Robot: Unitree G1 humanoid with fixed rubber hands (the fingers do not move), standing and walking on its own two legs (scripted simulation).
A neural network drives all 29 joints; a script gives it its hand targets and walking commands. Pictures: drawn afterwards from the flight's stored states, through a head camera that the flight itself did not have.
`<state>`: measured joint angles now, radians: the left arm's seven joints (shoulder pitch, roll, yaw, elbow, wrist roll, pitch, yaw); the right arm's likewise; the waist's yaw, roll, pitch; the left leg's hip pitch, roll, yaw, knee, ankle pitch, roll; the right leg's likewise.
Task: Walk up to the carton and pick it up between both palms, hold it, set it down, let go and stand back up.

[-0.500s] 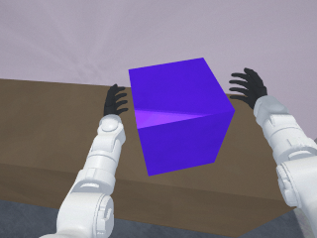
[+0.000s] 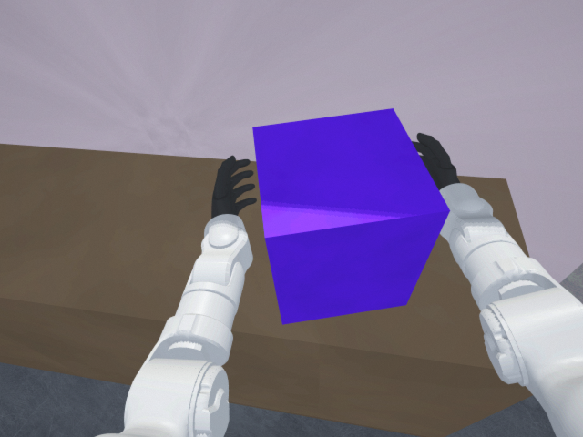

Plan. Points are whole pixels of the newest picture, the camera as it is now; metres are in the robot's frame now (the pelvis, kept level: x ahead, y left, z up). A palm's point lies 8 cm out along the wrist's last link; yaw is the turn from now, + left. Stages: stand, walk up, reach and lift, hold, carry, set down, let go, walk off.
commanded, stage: reach and lift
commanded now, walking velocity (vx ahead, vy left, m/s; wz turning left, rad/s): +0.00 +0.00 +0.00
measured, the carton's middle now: (334, 222) +0.42 +0.01 +0.03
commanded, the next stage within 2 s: none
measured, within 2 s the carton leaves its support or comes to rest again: leaves its support in 1.88 s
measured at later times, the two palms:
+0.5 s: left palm (229, 213) +0.39 +0.16 +0.09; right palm (443, 186) +0.45 -0.15 +0.09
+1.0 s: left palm (223, 218) +0.37 +0.16 +0.09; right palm (436, 191) +0.44 -0.13 +0.10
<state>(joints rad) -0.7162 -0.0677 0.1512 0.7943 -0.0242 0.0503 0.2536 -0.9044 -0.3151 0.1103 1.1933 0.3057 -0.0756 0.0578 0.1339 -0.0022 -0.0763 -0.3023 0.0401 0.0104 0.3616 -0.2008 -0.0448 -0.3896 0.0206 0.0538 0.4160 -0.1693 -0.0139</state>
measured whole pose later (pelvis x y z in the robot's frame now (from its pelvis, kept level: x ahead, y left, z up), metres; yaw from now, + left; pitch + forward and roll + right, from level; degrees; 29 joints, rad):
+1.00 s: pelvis +0.00 +0.00 +0.00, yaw +0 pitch +8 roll +1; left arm -0.71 -0.18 0.41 0.79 0.22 0.03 0.22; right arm -0.88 -0.19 -0.27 1.19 -0.11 -0.09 0.07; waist 0.13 0.00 -0.11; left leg -0.30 0.04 0.01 0.36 -0.20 -0.05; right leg -0.39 0.02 0.05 0.42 -0.16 -0.02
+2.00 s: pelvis -0.02 +0.00 +0.00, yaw +0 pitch +7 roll +1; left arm -0.72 -0.12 0.42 0.79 0.24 0.10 0.17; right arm -0.85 -0.11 -0.28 1.12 -0.10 -0.02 -0.01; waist 0.12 0.00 -0.15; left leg -0.30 0.04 0.01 0.36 -0.18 -0.05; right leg -0.38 0.02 0.05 0.40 -0.13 -0.01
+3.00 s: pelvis -0.03 +0.01 +0.00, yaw +0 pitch +0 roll +0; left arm -0.84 0.00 0.35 0.59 0.22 0.52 0.08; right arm -0.88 -0.10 -0.10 0.87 0.15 0.32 -0.17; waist 0.02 -0.02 -0.15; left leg -0.18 0.04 0.01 0.36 -0.18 -0.04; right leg -0.24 0.02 0.05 0.35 -0.11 0.00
